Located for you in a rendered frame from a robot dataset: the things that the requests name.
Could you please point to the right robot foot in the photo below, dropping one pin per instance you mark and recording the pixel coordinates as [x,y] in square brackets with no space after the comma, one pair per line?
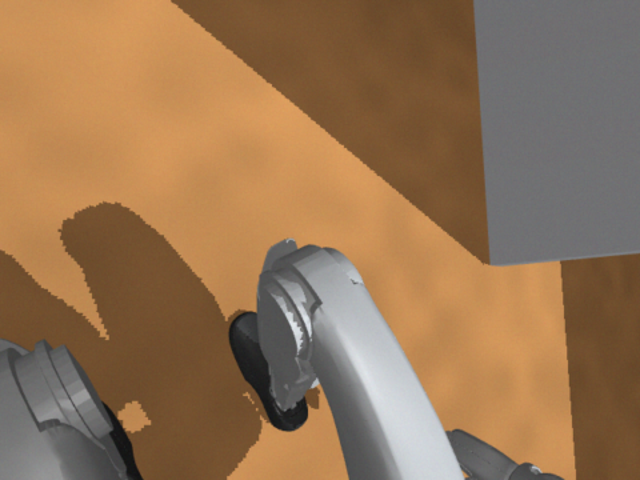
[244,342]

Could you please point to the left robot foot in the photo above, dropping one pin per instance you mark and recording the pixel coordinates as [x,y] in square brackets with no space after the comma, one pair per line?
[124,446]

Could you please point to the right robot hand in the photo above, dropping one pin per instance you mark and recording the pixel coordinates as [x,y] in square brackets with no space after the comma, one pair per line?
[479,460]

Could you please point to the right robot arm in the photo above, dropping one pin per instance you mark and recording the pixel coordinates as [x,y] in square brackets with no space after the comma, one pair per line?
[528,471]

